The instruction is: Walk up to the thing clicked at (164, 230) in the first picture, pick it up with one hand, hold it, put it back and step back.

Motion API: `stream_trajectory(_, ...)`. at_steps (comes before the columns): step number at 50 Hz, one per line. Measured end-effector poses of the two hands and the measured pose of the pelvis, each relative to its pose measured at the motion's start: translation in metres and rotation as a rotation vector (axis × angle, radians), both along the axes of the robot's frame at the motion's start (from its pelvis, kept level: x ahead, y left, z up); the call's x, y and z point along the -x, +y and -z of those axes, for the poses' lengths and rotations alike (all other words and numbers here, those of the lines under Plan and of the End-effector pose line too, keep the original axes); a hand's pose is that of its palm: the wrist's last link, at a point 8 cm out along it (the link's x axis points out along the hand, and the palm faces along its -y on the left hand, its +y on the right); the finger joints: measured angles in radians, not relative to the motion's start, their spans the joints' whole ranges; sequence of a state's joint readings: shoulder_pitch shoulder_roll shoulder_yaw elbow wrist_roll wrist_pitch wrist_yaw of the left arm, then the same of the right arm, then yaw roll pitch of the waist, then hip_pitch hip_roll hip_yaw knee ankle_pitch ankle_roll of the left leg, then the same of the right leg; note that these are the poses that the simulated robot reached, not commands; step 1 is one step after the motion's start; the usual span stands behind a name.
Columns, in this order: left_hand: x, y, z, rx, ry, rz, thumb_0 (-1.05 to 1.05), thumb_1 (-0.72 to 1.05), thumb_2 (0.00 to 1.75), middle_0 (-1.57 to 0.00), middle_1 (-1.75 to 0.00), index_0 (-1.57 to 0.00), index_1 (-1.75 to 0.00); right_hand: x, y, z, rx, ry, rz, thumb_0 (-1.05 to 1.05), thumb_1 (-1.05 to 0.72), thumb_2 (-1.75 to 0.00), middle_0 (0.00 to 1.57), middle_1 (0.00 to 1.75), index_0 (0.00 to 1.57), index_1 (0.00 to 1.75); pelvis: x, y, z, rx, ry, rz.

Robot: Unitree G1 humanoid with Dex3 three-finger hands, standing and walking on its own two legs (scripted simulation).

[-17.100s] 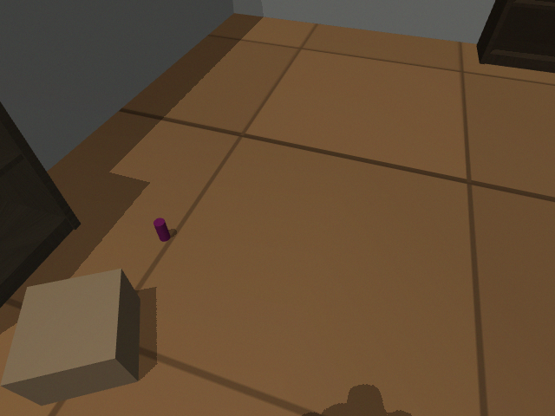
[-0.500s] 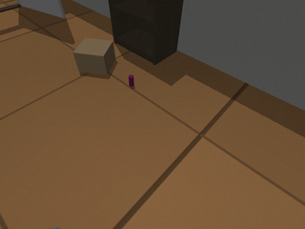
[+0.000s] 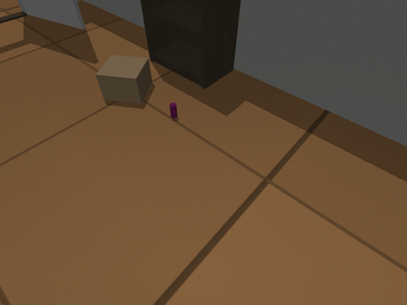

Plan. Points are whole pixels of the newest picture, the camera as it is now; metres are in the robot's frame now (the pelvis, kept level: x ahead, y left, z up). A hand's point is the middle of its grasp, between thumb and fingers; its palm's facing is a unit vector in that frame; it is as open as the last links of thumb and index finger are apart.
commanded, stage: stand
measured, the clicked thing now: (173, 110) +1.51 +0.23 -0.73
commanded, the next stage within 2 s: none
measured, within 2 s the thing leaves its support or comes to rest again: neither
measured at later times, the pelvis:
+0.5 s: pelvis +0.00 -0.01 +0.00, yaw -1 degrees
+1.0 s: pelvis +0.01 -0.02 +0.00, yaw -1 degrees
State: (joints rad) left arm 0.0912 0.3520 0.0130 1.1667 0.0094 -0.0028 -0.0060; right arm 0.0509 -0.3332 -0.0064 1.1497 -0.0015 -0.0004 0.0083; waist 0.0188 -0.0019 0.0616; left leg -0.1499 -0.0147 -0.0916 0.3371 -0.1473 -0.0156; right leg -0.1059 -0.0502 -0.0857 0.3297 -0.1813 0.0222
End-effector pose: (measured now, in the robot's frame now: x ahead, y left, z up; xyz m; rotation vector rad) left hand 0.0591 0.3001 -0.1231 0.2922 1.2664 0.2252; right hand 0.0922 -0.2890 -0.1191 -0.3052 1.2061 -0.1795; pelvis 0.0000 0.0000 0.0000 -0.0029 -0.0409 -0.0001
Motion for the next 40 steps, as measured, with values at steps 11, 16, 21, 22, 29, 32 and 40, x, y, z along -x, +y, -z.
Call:
stream_trajectory(11, -0.004, -0.009, -0.001, 0.004, -0.01, 0.023, 0.01, 0.9, 0.9, -0.2, -0.3, -0.21, -0.3, 0.019, -0.006, 0.003, -0.003, 0.03, 0.028, 0.01, -0.91, -0.9, 0.21, 0.3, 0.21, 0.3, 0.001, -0.004, 0.0, -0.003, 0.0, 0.01)
stream_trajectory(16, -0.008, -0.011, -0.002, 0.001, -0.016, 0.031, 0.01, 0.9, 0.9, -0.2, -0.3, -0.21, -0.3, 0.027, -0.009, 0.004, -0.004, 0.048, 0.037, 0.01, -0.91, -0.9, 0.21, 0.3, 0.21, 0.3, 0.0, -0.006, 0.0, -0.005, 0.003, 0.012)
stream_trajectory(21, -0.012, -0.012, -0.003, -0.004, -0.02, 0.041, 0.01, 0.9, 0.9, -0.2, -0.3, -0.21, -0.3, 0.031, -0.013, 0.006, -0.003, 0.057, 0.045, 0.01, -0.91, -0.9, 0.21, 0.3, 0.21, 0.3, -0.001, -0.009, 0.0, -0.005, 0.005, 0.015)
stream_trajectory(22, -0.013, -0.013, -0.004, -0.005, -0.02, 0.043, 0.01, 0.9, 0.9, -0.2, -0.3, -0.21, -0.3, 0.031, -0.014, 0.006, -0.003, 0.058, 0.046, 0.01, -0.91, -0.9, 0.21, 0.3, 0.21, 0.3, -0.002, -0.009, 0.0, -0.005, 0.005, 0.016)
stream_trajectory(29, -0.02, -0.014, -0.006, -0.013, -0.031, 0.049, 0.01, 0.9, 0.9, -0.2, -0.3, -0.21, -0.3, 0.028, -0.019, 0.005, 0.0, 0.052, 0.047, 0.01, -0.91, -0.9, 0.21, 0.3, 0.21, 0.3, -0.005, -0.012, 0.0, -0.005, 0.006, 0.018)
stream_trajectory(32, -0.023, -0.015, -0.007, -0.014, -0.035, 0.05, 0.01, 0.9, 0.9, -0.2, -0.3, -0.21, -0.3, 0.025, -0.021, 0.005, 0.002, 0.047, 0.044, 0.01, -0.91, -0.9, 0.21, 0.3, 0.21, 0.3, -0.006, -0.013, 0.0, -0.004, 0.006, 0.018)
stream_trajectory(40, -0.027, -0.017, -0.007, -0.013, -0.032, 0.049, 0.01, 0.9, 0.9, -0.2, -0.3, -0.21, -0.3, 0.017, -0.024, 0.003, 0.005, 0.038, 0.032, 0.01, -0.91, -0.9, 0.21, 0.3, 0.2, 0.3, -0.01, -0.016, -0.001, -0.004, 0.009, 0.02)
